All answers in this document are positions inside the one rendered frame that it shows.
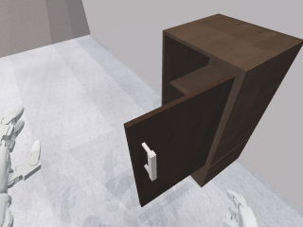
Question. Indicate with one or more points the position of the left robot forearm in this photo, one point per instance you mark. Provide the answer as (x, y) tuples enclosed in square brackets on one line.
[(6, 217)]

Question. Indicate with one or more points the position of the cupboard door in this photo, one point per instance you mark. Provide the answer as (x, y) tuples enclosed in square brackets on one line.
[(180, 133)]

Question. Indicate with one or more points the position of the handle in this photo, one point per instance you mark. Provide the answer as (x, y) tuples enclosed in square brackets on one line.
[(151, 167)]

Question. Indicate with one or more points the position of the right robot hand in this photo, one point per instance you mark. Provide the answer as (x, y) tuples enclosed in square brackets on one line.
[(244, 217)]

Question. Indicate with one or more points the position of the left robot hand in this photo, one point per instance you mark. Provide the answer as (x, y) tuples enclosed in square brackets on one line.
[(10, 127)]

